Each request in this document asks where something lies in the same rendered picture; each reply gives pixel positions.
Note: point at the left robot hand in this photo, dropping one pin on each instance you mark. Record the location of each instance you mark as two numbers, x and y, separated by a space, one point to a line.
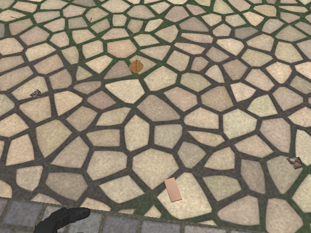
61 218

